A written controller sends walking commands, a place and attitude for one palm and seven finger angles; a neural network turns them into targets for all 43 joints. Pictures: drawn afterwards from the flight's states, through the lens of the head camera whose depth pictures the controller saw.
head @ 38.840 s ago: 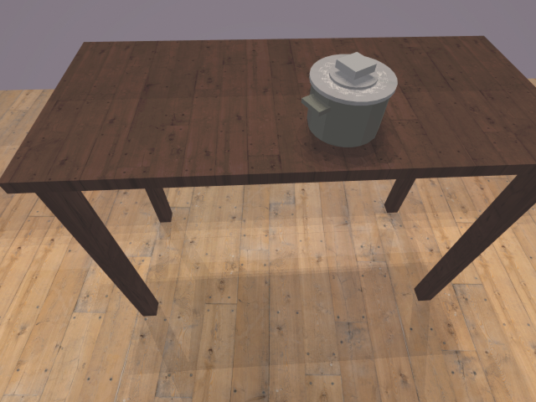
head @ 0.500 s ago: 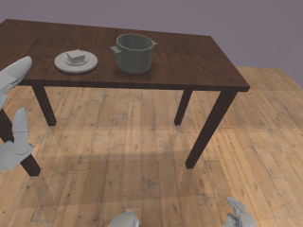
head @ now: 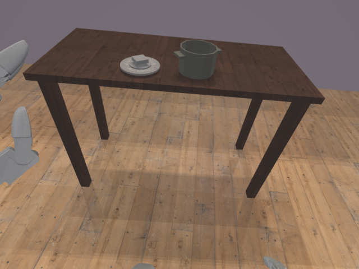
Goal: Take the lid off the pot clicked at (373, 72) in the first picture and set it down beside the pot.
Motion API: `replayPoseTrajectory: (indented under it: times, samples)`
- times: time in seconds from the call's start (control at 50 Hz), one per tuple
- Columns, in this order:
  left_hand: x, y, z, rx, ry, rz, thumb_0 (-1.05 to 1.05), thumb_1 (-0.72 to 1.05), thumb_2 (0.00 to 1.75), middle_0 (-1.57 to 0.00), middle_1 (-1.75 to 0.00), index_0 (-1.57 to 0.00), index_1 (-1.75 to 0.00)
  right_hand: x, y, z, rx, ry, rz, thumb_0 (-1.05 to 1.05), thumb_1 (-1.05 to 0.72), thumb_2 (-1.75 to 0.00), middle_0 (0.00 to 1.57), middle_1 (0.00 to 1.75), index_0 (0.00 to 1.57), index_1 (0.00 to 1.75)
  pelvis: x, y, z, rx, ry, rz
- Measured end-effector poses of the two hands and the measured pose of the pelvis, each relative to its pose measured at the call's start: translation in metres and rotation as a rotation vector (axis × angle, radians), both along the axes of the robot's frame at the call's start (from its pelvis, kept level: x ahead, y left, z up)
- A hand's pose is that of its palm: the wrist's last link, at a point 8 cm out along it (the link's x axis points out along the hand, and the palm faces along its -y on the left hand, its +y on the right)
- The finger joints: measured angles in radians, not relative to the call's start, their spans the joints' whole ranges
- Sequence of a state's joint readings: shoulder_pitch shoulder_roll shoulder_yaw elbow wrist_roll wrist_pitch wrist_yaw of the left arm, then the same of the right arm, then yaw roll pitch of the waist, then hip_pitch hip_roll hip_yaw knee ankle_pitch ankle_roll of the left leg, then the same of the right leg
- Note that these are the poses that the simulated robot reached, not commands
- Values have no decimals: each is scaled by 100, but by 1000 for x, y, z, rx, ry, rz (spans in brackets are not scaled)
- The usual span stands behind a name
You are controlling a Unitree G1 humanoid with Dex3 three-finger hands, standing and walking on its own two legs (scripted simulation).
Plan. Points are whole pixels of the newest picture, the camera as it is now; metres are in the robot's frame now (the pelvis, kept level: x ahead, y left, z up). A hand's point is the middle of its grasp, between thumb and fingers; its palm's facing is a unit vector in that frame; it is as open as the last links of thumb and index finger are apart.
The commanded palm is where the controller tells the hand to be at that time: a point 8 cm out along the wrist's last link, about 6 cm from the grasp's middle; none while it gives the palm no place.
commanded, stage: stop stepping back and stand still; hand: left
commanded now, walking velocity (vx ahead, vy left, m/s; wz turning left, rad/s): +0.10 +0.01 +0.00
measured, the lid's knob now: (140, 59) +0.86 +0.26 +0.08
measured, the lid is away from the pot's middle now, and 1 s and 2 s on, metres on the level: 0.24 0.24 0.24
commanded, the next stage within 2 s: let the arm hang, fingers relaxed in 0.56 s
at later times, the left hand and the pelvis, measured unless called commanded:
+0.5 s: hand out of the picture +0.01 +0.16 -0.16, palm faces +0.05 -0.96 -0.26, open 6.8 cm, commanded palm none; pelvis -0.04 -0.04 -0.01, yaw +4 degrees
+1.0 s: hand out of the picture +0.07 +0.15 -0.15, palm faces +0.00 -0.98 -0.19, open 7.4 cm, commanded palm none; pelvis -0.01 -0.02 +0.02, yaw +1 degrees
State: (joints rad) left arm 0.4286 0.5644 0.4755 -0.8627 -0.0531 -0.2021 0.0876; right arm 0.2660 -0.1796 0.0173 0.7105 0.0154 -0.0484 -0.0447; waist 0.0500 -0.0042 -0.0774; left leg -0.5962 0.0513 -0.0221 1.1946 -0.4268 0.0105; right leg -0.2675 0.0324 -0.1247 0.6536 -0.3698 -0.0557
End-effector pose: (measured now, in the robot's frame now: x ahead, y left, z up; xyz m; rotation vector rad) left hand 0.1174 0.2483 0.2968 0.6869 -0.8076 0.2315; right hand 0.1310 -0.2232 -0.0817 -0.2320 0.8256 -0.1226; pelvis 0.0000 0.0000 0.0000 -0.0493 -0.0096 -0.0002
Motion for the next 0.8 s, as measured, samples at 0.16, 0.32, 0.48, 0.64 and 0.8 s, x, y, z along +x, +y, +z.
replayPoseTrajectory:
  times: [0.16, 0.32, 0.48, 0.64, 0.8]
  samples:
    - [69, 58, -52, -370, 151, 182, 0, 90, 90, -20, -30, -20, -30, 0, -17, 6, 19, -196, -65, 1, -91, -90, 20, 29, 20, 30, -19, 14, -5, 52, -27, 0]
    - [55, -44, -328, -542, 1388, 143, 1, 92, 90, -20, -29, -19, -30, -94, -61, -28, 10, 142, -97, 1, -90, -90, 21, 30, 20, 30, -26, -24, 2, 53, -29, 36]
    - [-111, -49, -430, -695, 1844, 485, -7, 102, 89, -22, -30, -21, -30, -153, -104, -53, -48, 438, -152, 1, -91, -90, 20, 29, 20, 30, -35, -44, -13, 27, -13, 58]
    - [-147, -6, -414, -655, 1970, 647, -2, 95, 90, -21, -30, -20, -30, -183, -64, -45, 6, 533, -149, 0, -91, -90, 20, 29, 20, 30, -40, -31, 4, 29, 59, 47]
    - [-95, -17, -402, -638, 1857, 550, 0, 92, 90, -20, -30, -20, -30, -172, -29, -56, 116, 550, -113, 0, -91, -90, 20, 29, 20, 30, -26, -38, 8, 82, 50, 39]
